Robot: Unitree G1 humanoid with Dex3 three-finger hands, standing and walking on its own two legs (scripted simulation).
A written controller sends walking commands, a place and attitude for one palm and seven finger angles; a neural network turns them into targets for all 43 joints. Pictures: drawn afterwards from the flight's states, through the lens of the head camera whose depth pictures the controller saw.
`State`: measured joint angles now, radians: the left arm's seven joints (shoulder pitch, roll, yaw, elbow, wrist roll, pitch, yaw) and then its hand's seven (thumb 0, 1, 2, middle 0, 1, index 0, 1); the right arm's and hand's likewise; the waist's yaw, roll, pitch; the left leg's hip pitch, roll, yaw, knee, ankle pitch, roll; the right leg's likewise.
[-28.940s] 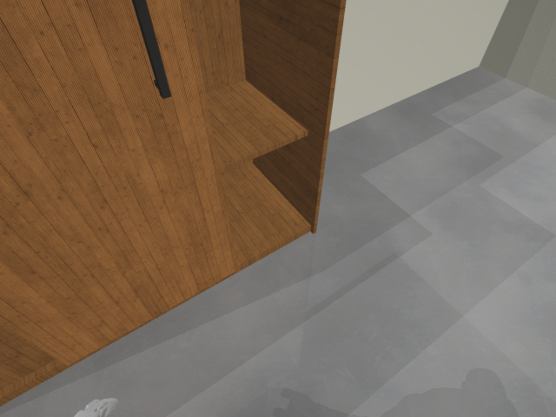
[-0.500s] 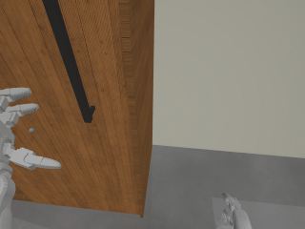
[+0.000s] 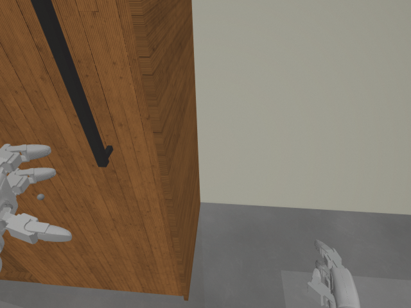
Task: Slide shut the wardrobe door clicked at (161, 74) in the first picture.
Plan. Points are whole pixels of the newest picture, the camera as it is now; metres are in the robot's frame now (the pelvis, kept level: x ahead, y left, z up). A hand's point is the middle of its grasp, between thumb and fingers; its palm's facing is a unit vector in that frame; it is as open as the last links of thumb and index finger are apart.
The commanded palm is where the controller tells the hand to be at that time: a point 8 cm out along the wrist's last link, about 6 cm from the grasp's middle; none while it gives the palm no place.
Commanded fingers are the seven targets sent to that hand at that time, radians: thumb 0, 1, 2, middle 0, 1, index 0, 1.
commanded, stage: draw the hand back to the body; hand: left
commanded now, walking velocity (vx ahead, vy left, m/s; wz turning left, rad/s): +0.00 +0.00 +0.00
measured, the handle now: (82, 90) +0.37 +0.27 +0.28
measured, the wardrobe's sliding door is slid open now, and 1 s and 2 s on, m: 0.00 0.00 0.00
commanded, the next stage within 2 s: step back with the hand held close in 1.00 s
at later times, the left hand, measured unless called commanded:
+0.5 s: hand (61, 180) +0.25 +0.29 +0.17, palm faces +0.42 -0.83 -0.37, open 10.0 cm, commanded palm +0.19 +0.33 +0.19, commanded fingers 0.00 0.72 0.81 -0.21 -0.41 -0.21 -0.41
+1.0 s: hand (55, 192) +0.23 +0.28 +0.17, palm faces +0.43 -0.83 -0.35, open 7.4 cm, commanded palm +0.18 +0.32 +0.18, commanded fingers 0.00 0.90 0.90 -0.20 -0.30 -0.20 -0.30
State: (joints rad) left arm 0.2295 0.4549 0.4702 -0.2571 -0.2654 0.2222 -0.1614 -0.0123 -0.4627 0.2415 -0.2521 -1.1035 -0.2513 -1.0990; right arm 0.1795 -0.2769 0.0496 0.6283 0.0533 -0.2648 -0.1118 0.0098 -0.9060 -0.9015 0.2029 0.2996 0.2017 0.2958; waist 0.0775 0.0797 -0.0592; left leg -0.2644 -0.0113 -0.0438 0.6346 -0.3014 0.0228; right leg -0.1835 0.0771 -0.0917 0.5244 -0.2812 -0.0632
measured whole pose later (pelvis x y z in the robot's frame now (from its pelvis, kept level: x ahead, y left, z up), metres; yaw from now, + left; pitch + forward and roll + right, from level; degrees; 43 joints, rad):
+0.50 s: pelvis +0.04 +0.03 +0.01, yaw -2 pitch -2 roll -1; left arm 0.43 0.36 0.34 -0.38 -0.08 -0.09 0.12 0.00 0.37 0.64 -0.23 -0.61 -0.23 -0.61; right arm 0.23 -0.21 0.03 0.65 0.01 -0.18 -0.06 0.01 -0.91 -0.90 0.20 0.30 0.20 0.30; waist 0.06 0.05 -0.03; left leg -0.16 -0.07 0.02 0.50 -0.30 0.07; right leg -0.14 0.02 -0.02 0.49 -0.31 -0.01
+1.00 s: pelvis +0.03 +0.03 +0.01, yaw -2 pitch -4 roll -1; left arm 0.43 0.34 0.32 -0.37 -0.07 -0.07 0.11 0.01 0.89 0.89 -0.21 -0.31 -0.21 -0.31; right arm 0.22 -0.21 0.03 0.63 0.00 -0.12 -0.06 0.01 -0.91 -0.90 0.20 0.30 0.20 0.30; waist 0.07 0.05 -0.01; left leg -0.13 -0.06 0.02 0.45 -0.25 0.07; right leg -0.09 0.03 -0.03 0.43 -0.26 -0.02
